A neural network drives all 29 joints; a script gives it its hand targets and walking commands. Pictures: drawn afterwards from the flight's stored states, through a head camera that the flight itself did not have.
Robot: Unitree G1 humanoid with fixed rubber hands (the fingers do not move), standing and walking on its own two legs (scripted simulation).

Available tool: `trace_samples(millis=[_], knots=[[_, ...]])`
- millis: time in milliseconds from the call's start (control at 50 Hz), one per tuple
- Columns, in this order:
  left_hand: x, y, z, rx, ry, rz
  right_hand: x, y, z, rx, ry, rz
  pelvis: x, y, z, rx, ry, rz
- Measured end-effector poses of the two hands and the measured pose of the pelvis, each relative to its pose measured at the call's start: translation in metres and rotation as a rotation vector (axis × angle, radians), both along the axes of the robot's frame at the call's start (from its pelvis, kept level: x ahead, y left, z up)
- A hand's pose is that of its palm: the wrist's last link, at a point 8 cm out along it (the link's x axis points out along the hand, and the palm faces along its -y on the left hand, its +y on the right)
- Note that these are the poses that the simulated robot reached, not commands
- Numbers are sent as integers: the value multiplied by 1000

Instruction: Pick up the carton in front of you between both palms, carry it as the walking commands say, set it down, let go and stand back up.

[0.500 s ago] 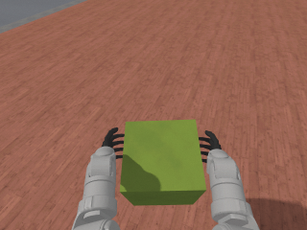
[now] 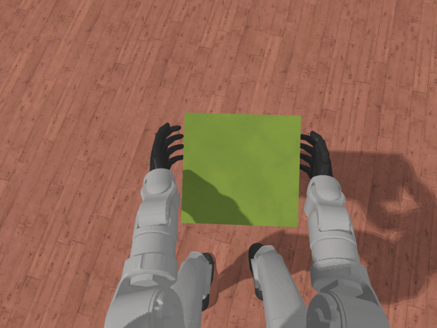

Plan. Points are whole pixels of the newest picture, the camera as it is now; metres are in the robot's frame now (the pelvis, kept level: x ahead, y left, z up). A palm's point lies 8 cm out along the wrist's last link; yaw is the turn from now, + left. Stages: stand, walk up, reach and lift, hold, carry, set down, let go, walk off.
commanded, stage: set down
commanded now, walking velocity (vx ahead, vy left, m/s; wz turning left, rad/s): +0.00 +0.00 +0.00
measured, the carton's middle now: (237, 169) +0.40 -0.03 -0.19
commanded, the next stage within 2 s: none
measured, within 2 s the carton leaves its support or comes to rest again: rests again in 1.90 s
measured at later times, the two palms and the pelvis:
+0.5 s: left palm (183, 166) +0.42 +0.10 -0.21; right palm (305, 175) +0.39 -0.19 -0.23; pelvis -0.03 +0.00 -0.14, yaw +2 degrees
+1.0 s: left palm (200, 170) +0.45 +0.08 -0.37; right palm (297, 180) +0.41 -0.21 -0.39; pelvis -0.05 +0.00 -0.25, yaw +3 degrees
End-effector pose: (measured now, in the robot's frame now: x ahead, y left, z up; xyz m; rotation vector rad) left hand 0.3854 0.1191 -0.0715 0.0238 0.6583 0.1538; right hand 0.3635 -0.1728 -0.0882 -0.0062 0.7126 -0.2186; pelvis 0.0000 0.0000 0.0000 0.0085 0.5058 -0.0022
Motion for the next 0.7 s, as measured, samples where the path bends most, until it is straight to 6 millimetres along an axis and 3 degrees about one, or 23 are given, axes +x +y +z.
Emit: trace_samples(millis=[140,300,540,700], knots=[[18,-5,-35,-30,-40,15,18,-5,-35,3,-35,-17,-13,3,-47,-5,119,11],[29,-6,-74,-21,-16,5,26,-7,-76,20,-3,-17,-25,2,-88,0,183,14],[40,-19,-151,-9,-9,-19,29,-17,-150,-13,15,-25,-35,-1,-149,2,256,23],[58,-30,-199,2,5,-30,43,-27,-199,-13,32,-30,-42,1,-187,4,272,29]])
